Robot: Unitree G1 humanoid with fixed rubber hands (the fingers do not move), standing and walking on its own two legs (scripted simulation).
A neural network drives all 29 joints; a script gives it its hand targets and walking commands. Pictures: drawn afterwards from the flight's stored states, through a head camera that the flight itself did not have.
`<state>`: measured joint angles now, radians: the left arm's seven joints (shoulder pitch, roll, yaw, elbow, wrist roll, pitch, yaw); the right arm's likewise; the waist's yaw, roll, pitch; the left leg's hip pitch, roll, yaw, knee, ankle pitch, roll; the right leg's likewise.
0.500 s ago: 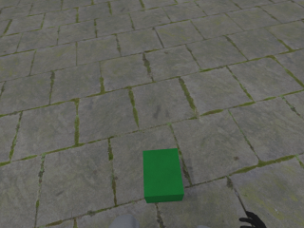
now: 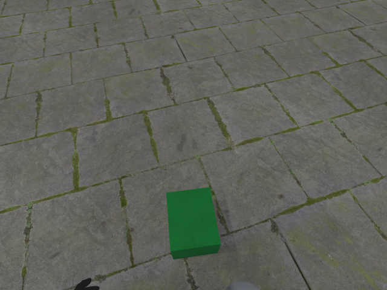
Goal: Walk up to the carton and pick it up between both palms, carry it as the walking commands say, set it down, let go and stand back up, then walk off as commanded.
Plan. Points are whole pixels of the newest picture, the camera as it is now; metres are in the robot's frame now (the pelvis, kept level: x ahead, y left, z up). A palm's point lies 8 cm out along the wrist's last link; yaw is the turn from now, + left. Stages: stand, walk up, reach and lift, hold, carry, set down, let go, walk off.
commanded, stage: walk up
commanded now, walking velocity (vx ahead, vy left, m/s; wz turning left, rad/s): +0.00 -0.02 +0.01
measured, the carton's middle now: (191, 222) +0.46 +0.00 -0.69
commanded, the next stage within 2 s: stand in 0.46 s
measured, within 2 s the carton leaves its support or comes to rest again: neither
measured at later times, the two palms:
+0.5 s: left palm out of the picture +0.05 +0.19 -0.13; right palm out of the picture +0.02 -0.27 -0.14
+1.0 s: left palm out of the picture +0.14 +0.20 -0.13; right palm (309, 277) +0.14 -0.25 -0.13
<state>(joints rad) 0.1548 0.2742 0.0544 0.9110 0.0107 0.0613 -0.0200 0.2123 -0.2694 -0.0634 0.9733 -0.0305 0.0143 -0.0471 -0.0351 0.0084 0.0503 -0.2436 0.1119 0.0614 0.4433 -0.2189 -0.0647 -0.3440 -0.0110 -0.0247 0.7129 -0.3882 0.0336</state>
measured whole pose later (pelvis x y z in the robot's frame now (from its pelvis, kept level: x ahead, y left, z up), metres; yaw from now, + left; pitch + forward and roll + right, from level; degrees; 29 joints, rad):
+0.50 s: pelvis +0.01 -0.04 +0.01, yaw +1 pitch -2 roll +0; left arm 0.20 0.18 0.02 1.07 0.00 0.00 0.02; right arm 0.26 -0.17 -0.02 1.09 -0.01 0.00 -0.03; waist -0.01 0.00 0.04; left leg -0.10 0.01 0.01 0.36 -0.22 -0.02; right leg -0.12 0.00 -0.06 0.38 -0.23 -0.03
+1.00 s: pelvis -0.01 -0.02 -0.02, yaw +0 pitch +12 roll +0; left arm 0.07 0.17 0.05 0.54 0.03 0.50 -0.02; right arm 0.08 -0.19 -0.05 0.56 -0.03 0.48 0.04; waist 0.01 0.02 -0.06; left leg -0.55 0.01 0.03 0.65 -0.32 0.01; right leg -0.56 0.00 -0.03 0.64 -0.29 -0.01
